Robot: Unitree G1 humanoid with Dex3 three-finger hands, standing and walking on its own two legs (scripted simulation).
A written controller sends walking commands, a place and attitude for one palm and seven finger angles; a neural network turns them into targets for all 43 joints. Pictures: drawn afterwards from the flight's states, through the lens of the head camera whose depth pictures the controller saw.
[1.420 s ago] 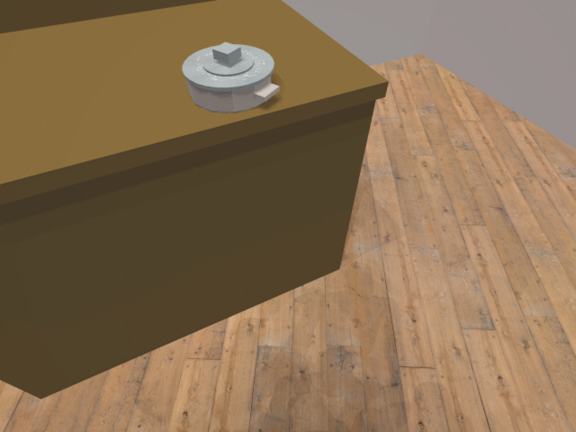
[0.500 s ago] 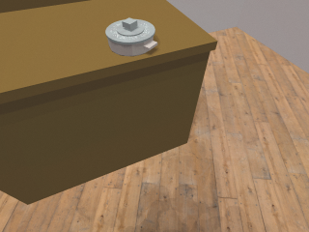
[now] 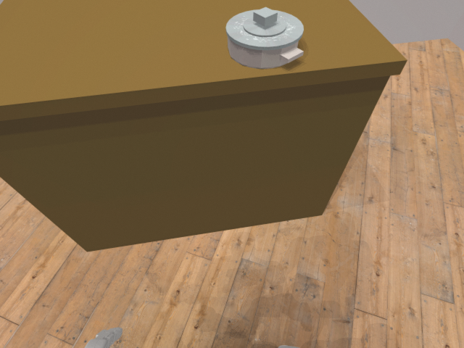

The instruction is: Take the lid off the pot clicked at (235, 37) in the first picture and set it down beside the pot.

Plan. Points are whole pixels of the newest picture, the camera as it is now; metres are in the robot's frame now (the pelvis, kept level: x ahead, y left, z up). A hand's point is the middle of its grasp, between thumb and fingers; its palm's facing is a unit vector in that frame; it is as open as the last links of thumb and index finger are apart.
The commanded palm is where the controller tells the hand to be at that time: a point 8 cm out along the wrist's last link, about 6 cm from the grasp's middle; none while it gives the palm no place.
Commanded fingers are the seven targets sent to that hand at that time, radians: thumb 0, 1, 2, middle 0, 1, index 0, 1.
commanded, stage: turn to face it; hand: left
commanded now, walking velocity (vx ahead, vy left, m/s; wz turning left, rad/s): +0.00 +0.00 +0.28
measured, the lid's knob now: (265, 16) +0.79 -0.05 +0.16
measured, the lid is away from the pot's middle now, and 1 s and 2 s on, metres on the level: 0.00 0.00 0.00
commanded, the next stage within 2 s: take the last steps up to it in 0.16 s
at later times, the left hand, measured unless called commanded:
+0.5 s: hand out of the picture -0.04 +0.16 -0.18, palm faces +0.17 -0.97 -0.19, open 7.4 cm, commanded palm none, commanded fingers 0.00 0.90 0.90 -0.20 -0.30 -0.20 -0.30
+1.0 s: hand (209, 291) +0.25 +0.07 -0.17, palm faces +0.05 -0.98 -0.21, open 7.3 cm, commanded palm none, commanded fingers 0.00 0.90 0.90 -0.20 -0.30 -0.20 -0.30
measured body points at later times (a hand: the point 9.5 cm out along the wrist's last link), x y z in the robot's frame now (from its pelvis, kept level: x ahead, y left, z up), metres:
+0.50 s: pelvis +0.03 -0.03 +0.00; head +0.04 -0.01 +0.45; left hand -0.05 +0.21 -0.16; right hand +0.14 -0.24 -0.14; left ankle -0.03 +0.09 -0.74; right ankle +0.02 -0.13 -0.71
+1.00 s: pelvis +0.19 -0.12 +0.00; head +0.23 -0.12 +0.45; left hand +0.25 +0.12 -0.15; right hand +0.21 -0.37 -0.15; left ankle +0.15 -0.01 -0.67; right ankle +0.23 -0.20 -0.73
